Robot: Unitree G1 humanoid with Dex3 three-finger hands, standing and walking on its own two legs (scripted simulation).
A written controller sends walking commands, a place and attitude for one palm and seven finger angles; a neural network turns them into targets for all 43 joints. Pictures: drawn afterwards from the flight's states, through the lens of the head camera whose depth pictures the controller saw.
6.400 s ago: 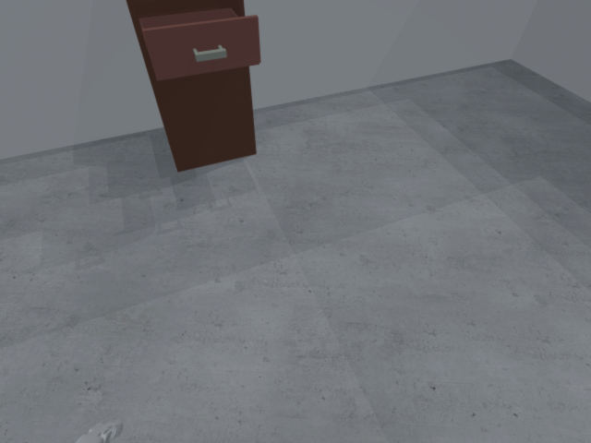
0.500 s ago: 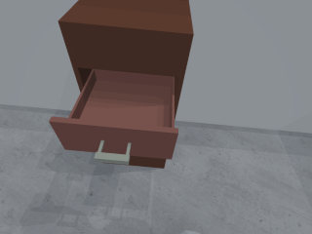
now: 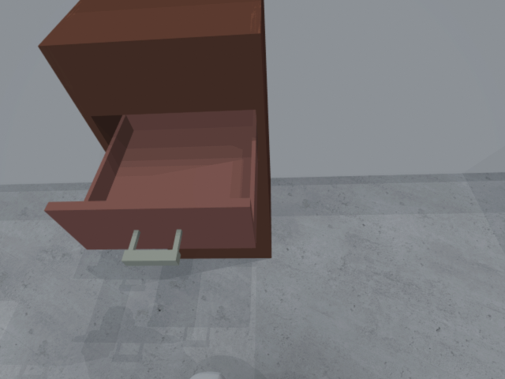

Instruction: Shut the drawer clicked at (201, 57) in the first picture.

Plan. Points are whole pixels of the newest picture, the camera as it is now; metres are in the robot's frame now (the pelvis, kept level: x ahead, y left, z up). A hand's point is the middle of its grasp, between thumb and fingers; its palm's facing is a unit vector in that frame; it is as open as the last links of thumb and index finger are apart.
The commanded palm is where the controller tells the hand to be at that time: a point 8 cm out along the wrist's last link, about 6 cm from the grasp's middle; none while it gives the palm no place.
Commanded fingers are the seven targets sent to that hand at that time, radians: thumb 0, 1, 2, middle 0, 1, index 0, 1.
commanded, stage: come to a stop and stand still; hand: left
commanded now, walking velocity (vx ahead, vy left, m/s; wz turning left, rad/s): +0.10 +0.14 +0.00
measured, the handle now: (154, 246) +0.36 +0.22 -0.06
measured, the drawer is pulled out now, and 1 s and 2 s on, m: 0.27 0.27 0.27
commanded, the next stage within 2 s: look again from close up in 0.50 s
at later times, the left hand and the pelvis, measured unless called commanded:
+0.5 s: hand out of the picture -0.05 +0.23 -0.18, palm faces +0.06 -0.98 -0.18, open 7.4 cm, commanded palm none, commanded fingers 0.00 0.90 0.90 -0.20 -0.30 -0.20 -0.30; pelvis -0.04 +0.04 +0.00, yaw +0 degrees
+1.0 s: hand out of the picture +0.05 +0.19 -0.18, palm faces +0.04 -0.98 -0.21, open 7.2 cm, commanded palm none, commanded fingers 0.00 0.90 0.90 -0.20 -0.30 -0.20 -0.30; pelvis +0.01 +0.01 -0.01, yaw +1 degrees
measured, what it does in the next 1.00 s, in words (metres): steps on the spot: left foot, then right foot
